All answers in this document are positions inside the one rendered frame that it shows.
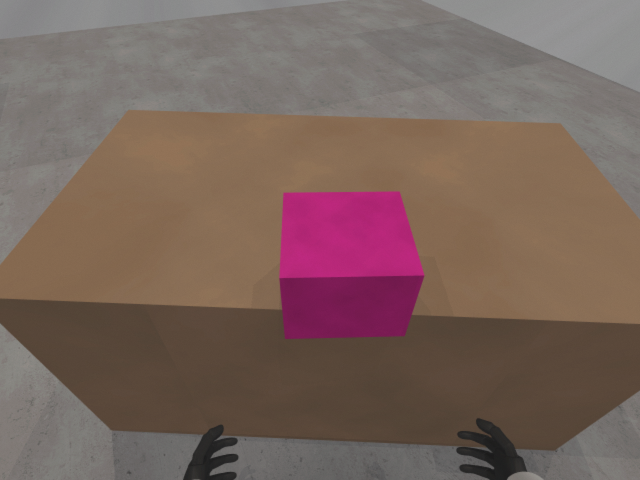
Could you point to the pedestal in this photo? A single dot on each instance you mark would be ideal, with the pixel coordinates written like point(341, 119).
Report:
point(150, 285)

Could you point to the robot right hand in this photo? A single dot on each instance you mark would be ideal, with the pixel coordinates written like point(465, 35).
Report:
point(504, 458)

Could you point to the carton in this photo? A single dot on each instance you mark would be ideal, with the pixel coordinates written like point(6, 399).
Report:
point(349, 266)

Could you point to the robot left hand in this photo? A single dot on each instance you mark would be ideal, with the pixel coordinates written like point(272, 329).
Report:
point(201, 465)

